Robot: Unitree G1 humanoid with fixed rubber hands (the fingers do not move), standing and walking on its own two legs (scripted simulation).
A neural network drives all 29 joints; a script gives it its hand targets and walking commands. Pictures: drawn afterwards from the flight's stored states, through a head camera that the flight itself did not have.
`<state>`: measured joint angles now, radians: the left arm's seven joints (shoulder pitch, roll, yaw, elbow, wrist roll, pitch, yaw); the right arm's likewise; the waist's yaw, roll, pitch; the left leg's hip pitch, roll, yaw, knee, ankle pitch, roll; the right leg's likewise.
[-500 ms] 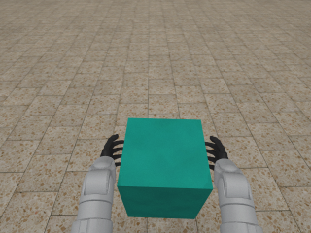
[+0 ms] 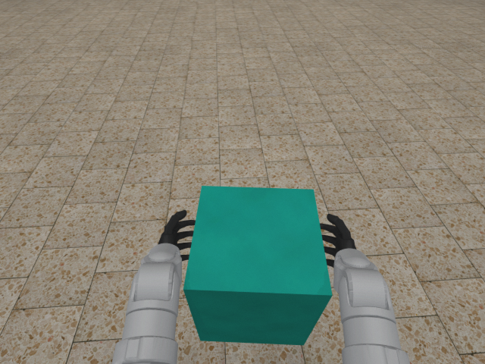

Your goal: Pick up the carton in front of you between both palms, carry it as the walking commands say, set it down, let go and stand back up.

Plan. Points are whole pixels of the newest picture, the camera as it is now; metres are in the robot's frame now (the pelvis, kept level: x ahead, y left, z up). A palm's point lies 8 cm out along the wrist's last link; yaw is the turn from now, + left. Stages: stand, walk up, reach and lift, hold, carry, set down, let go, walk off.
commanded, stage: hold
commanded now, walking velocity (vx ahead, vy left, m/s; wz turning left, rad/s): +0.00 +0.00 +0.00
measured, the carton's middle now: (254, 268) +0.31 +0.00 -0.04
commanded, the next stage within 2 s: set down in 0.56 s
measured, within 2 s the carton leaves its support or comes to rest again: neither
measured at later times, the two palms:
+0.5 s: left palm (151, 256) +0.27 +0.17 +0.05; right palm (330, 253) +0.28 -0.13 +0.05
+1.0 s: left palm (170, 251) +0.34 +0.17 -0.03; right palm (318, 249) +0.35 -0.13 -0.03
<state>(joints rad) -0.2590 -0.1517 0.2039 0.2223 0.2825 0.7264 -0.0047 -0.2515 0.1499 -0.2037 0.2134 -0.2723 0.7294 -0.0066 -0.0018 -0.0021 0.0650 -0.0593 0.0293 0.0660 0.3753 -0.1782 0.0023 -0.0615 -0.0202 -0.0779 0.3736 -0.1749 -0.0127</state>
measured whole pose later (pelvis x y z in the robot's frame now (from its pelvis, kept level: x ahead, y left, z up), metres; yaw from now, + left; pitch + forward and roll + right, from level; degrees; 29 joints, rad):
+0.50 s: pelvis -0.01 +0.01 +0.00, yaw +2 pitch -10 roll +0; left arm -0.34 -0.17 0.30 0.33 0.34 0.72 -0.02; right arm -0.35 0.18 -0.30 0.34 -0.34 0.72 0.03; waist 0.00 0.00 0.04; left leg -0.06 -0.01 0.04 0.42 -0.18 0.02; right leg -0.06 -0.01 -0.01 0.42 -0.19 0.00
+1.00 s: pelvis -0.01 +0.00 -0.02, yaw +2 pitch +3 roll +0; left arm -0.54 -0.20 0.49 0.50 0.43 0.41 -0.05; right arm -0.54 0.21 -0.50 0.50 -0.45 0.40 0.05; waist 0.01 -0.01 0.14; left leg -0.41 0.00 0.03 0.60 -0.25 0.01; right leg -0.40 0.00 -0.01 0.61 -0.26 -0.01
